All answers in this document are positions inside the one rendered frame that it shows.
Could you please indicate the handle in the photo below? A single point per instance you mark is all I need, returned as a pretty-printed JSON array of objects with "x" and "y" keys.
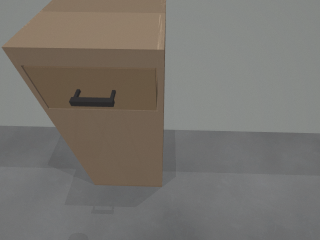
[{"x": 92, "y": 101}]

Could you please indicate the drawer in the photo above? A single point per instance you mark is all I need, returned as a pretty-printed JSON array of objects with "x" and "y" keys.
[{"x": 136, "y": 87}]

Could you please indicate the cabinet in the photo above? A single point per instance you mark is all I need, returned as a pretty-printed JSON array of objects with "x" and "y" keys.
[{"x": 116, "y": 147}]

